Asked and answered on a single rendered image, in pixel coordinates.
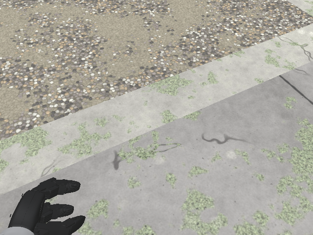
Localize robot left hand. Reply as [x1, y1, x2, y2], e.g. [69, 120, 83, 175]
[8, 177, 86, 235]

